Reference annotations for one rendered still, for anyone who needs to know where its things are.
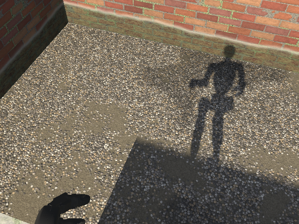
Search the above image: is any robot left hand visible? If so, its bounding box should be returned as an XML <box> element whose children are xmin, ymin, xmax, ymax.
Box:
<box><xmin>35</xmin><ymin>192</ymin><xmax>91</xmax><ymax>224</ymax></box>

